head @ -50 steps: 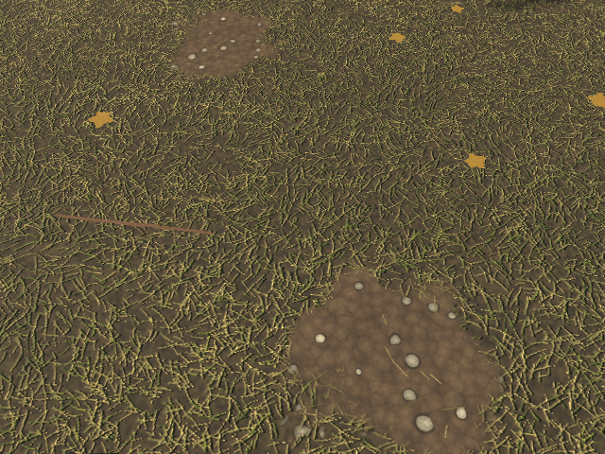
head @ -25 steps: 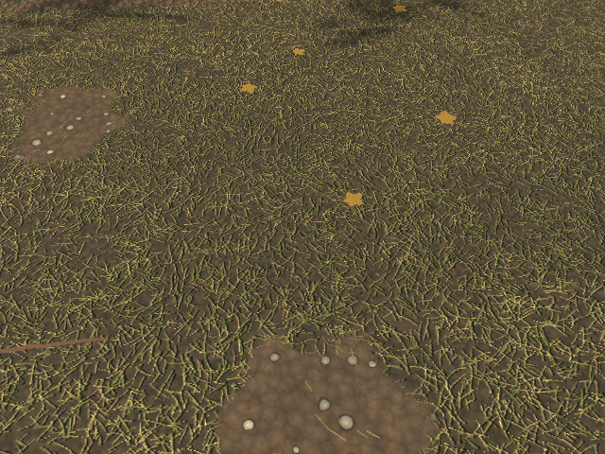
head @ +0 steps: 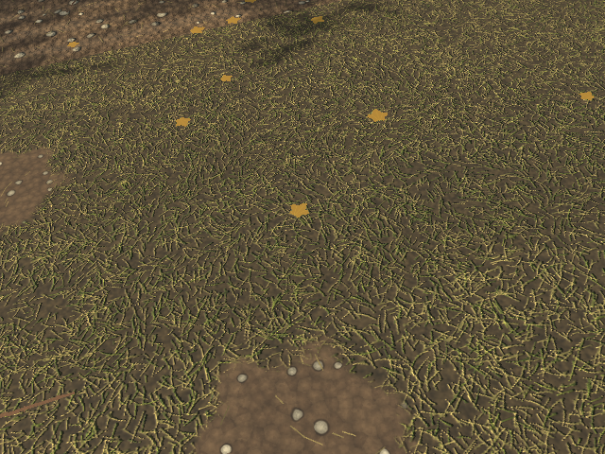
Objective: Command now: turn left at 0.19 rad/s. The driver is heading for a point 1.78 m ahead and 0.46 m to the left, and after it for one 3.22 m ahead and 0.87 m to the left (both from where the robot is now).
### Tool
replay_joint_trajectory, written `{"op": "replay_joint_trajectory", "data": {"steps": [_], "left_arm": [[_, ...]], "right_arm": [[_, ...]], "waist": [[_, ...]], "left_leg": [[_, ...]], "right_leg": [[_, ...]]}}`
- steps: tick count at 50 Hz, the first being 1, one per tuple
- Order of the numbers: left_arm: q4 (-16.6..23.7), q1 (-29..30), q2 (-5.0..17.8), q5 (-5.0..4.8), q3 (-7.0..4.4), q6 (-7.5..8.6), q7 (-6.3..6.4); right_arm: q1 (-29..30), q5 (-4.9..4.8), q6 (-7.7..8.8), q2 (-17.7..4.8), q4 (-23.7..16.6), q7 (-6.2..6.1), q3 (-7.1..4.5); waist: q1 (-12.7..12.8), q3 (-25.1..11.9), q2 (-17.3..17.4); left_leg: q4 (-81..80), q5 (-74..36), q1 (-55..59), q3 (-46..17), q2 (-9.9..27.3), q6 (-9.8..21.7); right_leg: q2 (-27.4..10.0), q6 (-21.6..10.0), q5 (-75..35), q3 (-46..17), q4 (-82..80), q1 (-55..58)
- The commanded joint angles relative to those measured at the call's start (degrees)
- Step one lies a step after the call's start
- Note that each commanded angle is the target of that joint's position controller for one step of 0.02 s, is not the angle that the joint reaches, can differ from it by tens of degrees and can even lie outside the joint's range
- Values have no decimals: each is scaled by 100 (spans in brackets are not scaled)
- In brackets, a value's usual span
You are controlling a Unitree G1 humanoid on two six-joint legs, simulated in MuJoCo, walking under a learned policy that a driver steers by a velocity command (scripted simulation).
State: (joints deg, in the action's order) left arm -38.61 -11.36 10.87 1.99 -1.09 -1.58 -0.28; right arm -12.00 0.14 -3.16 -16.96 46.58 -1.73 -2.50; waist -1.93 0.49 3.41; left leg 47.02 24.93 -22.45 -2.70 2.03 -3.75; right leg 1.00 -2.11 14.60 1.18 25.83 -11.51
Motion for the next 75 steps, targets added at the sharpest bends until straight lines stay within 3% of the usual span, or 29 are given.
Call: {"op": "replay_joint_trajectory", "data": {"steps": [1, 4, 8, 16, 18, 19, 20, 21, 23, 25, 37, 44, 46, 48, 49, 50, 51, 52, 56, 60, 63, 64, 66, 67, 68, 69, 70, 72, 75], "left_arm": [[314, 309, 946, -60, -310, 189, 99], [250, 234, 906, -134, -335, 91, 239], [172, 298, 1015, -100, -408, -38, 379], [19, 660, 1432, -236, -564, -88, 254], [-126, 622, 1361, -335, -561, -99, 243], [-186, 440, 1097, -256, -506, -74, 206], [188, 866, 859, -10, -414, -43, 208], [282, 1247, 1025, -56, -471, 1, 243], [120, 998, 1288, -209, -583, -21, 303], [-21, 708, 1374, -102, -635, -31, 377], [155, 993, 1191, -200, -522, 131, 305], [96, 737, 988, -218, -349, 204, 99], [-13, 475, 801, -216, -256, 234, 4], [-85, 322, 907, -209, -253, 275, -10], [-80, 99, 1153, -217, -275, 305, 12], [-119, -236, 1489, -252, -320, 322, 34], [-318, -632, 1955, -255, -481, 332, 14], [-306, -763, 1824, -230, -464, 373, 11], [-312, -800, 1435, -329, -365, 398, 173], [-158, -649, 1386, -277, -399, 164, 253], [-26, -804, 1541, -365, -483, -27, 179], [194, -493, 1507, -276, -483, -7, 227], [546, 117, 1399, -381, -444, 19, 273], [579, -32, 1136, -450, -345, 33, 249], [538, -951, 680, -312, -229, 13, 213], [330, -1760, 912, -217, -310, 15, 204], [267, -1682, 1280, -275, -441, 13, 231], [288, -993, 1574, -332, -543, -177, 350], [455, -591, 1246, -346, -516, -346, 332]], "right_arm": [[-99, -92, -38, -758, -269, -134, -289], [10, -194, -107, -703, -424, -167, -350], [217, -140, -105, -388, -684, -96, -251], [-110, -128, -159, -439, -931, 200, -268], [-582, -86, -162, -515, -790, 230, -343], [-780, -62, -136, -982, -803, 164, -495], [-833, 4, -66, -1643, -967, 118, -620], [-822, 220, 102, -1530, -1081, 171, -565], [-15, 72, 285, -1202, -1200, 144, -462], [272, -119, 276, -890, -1278, 62, -328], [-169, -56, 105, -1119, -1385, -118, -350], [121, 49, -2, -718, -1463, -43, -174], [92, 21, 13, -402, -1319, 6, -37], [-4, 28, 81, -508, -1196, 51, -26], [-49, 87, 136, -536, -1179, 54, -23], [-281, 162, 214, -440, -1203, 60, -6], [168, 62, 329, -587, -1451, 31, -83], [767, -49, 448, -948, -1552, -23, -198], [701, -70, 736, -629, -1486, 183, -246], [912, 52, 785, -7, -1537, 253, -83], [769, -64, 681, -196, -1576, 270, -151], [286, 8, 724, -409, -1346, 319, -240], [-196, 32, 750, -503, -1284, 349, -319], [-335, 23, 747, -477, -1308, 270, -337], [-498, 149, 711, -1049, -1420, 183, -407], [-436, 92, 609, -863, -1405, 200, -343], [-343, 24, 566, -899, -1357, 237, -363], [293, -32, 557, -464, -1436, 266, -239], [414, 37, 493, -523, -1312, 136, -244]], "waist": [[73, -153, -1139], [207, -7, -1065], [350, -158, -988], [117, -458, -1164], [-109, -549, -966], [-58, -510, 86], [-94, -312, 1385], [-370, -676, 668], [78, -325, 104], [237, -351, 239], [-8, -315, 480], [-32, -558, 503], [52, -633, 379], [140, -315, 324], [142, -269, 22], [-4, -374, -775], [219, 79, -1655], [569, 642, -1520], [443, 462, -1155], [423, 81, -1267], [375, -239, -1236], [162, -649, -1089], [-321, -607, -1118], [-469, -552, -800], [68, -1194, 935], [385, -1316, 1288], [435, -991, 820], [377, -350, 65], [357, -81, 311]], "left_leg": [[1520, 150, -381, -287, -165, -164], [1616, 190, -1057, -365, -135, -230], [819, 98, -870, 3, 85, -244], [-884, -357, 333, 599, 75, 246], [-2112, -1500, 1245, 661, -128, 593], [-2598, -3002, 2126, -456, 484, 971], [-2622, -4811, 2620, -2651, 1908, 2065], [-2834, -4341, 2230, -2875, 2132, 2635], [-2902, -3357, 1823, -1850, 1464, 1997], [-2857, -3688, 1633, -1488, 1136, 1680], [-2843, -2558, 1975, -2215, 770, 1607], [-2471, -3356, 1310, -2061, 679, 1706], [-2663, -1851, 1024, -2022, 553, 1611], [-2732, -151, 508, -2040, 353, 1335], [-2272, 356, 164, -1832, 187, 1133], [-1164, 675, -354, -1040, -381, 850], [-595, 567, -1271, -150, -747, 571], [-11, 685, -1850, -197, -508, 415], [537, -407, -1940, -281, -114, 304], [-314, -1209, -487, 241, -492, 76], [-721, -1021, 245, 256, -700, 43], [-102, -2103, 1035, 131, -640, 85], [-1084, -2138, 1496, 20, -543, 287], [-2317, -2451, 1757, 95, -375, 438], [-2120, -5488, 3178, -1731, 1534, 1258], [-1817, -7559, 3224, -2559, 2261, 1930], [-2030, -7021, 2593, -2720, 2480, 2260], [-2512, -5130, 1567, -1657, 1895, 2142], [-2731, -4761, 1232, -541, 1354, 1789]], "right_leg": [[-1553, -1101, -2810, -837, -858, 154], [-1766, -1188, -2303, -879, -868, 687], [-1863, -1222, -2033, -688, -865, 948], [-2025, -1066, -2717, -183, -426, 689], [-1729, -519, -1816, 243, 245, 201], [-1202, 80, -416, 766, 1451, -900], [-210, 667, 2309, 740, 3025, -2797], [-81, 654, 2598, -335, 4131, -2906], [-304, 521, 1456, -589, 4348, -2939], [-285, 577, 801, -622, 4325, -2618], [-26, 732, 157, -855, 2636, -2506], [-134, 626, 419, -488, 1716, -1019], [-150, 503, 55, -339, 768, -204], [-57, 220, -299, -297, -212, 475], [-516, -45, -106, -878, -226, 804], [-1168, -479, -19, -1764, -438, 1215], [-1767, -1256, 1762, -3277, -1296, 920], [-2030, -1502, 2466, -4048, -1756, 787], [-1423, -1163, 1550, -3129, -1794, 965], [-631, -1014, -1723, -1811, -1134, 150], [-737, -1014, -2403, -2134, -656, -155], [-872, -1002, -2626, -2175, -271, -490], [-626, -691, -2629, -2377, 505, -789], [-153, -360, -2312, -2168, 1267, -849], [419, 81, 1154, -1685, 3066, -1759], [643, 290, 2932, -1624, 4088, -2453], [335, 503, 2693, -1396, 4966, -2729], [-101, 644, 1864, -967, 5413, -2684], [-195, 698, 967, -750, 4720, -2402]]}}
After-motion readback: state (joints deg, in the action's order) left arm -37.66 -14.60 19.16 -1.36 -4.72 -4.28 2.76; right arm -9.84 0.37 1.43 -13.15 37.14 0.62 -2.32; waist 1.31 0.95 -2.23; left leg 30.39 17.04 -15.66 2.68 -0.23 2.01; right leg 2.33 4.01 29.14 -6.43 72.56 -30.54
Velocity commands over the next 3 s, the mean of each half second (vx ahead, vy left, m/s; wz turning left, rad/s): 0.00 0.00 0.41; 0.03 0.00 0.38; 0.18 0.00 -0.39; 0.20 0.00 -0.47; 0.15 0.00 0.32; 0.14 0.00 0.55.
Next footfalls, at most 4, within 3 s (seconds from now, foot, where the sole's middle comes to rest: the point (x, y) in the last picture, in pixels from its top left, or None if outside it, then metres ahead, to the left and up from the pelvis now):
0.38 left None -0.03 0.14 -0.78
0.98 right None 0.06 -0.06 -0.78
1.34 left None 0.07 0.21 -0.78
1.82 right None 0.13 -0.03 -0.78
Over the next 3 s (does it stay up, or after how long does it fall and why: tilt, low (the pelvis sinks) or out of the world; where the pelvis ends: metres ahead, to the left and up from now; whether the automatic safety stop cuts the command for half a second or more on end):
stays up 0.49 0.02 -0.16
